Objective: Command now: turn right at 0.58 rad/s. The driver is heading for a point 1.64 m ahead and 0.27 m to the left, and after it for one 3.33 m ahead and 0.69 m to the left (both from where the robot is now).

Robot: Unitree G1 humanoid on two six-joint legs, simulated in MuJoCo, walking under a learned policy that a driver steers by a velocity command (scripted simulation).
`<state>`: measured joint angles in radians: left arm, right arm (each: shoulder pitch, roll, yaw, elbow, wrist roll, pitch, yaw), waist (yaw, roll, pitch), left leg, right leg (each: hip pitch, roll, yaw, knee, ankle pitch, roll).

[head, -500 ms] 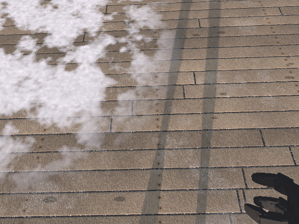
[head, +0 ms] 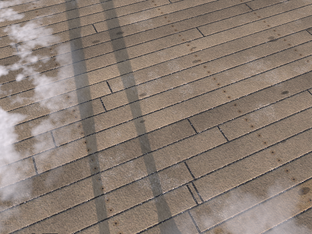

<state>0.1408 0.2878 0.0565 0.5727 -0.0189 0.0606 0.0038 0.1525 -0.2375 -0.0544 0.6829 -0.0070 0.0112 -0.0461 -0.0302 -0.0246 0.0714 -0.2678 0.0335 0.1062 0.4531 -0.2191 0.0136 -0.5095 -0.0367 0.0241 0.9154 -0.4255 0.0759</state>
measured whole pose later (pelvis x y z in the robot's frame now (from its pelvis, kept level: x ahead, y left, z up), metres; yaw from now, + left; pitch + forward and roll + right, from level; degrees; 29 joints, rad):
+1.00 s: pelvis +0.24 +0.00 +0.00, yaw +17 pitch +3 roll -1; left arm 0.01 0.27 0.04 0.65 -0.01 -0.10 -0.04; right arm 0.41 -0.28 -0.05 0.71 0.03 -0.04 -0.02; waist -0.09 -0.04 0.03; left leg -0.02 -0.06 -0.16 0.33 -0.35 0.06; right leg -0.60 -0.02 0.07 0.56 -0.02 0.05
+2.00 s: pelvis +0.56 +0.09 -0.01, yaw +9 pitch +1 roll +2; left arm 0.31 0.29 0.06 0.76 0.00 0.01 0.00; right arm 0.16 -0.31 -0.09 0.73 0.02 -0.02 0.00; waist 0.02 0.04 -0.02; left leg -0.44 0.06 0.07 0.84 -0.43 0.00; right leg -0.28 -0.01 -0.03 0.61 -0.36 -0.08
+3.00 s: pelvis +1.06 +0.08 +0.00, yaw +4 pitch +1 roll +0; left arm 0.16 0.25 0.04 0.67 0.01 -0.10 -0.02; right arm 0.33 -0.31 -0.06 0.81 0.03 -0.05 0.00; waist -0.03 0.04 0.03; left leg -0.42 0.02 -0.07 1.14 -0.38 0.02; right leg -0.32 0.00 -0.04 0.48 -0.19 -0.02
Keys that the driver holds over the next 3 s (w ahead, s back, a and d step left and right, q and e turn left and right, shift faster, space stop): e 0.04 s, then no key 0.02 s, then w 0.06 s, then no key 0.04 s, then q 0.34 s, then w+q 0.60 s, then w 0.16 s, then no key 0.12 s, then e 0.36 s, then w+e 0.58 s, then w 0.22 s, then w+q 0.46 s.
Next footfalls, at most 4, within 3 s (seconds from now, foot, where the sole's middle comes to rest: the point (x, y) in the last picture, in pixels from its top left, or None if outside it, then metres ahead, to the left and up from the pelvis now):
0.12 right None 0.07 -0.13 -0.78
0.60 left None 0.14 0.07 -0.78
1.08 right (173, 216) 0.50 -0.06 -0.78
1.52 left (98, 195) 0.59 0.26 -0.78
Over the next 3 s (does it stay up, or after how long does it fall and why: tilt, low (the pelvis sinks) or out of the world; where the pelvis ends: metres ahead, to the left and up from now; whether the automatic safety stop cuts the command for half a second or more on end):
stays up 1.06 0.08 0.00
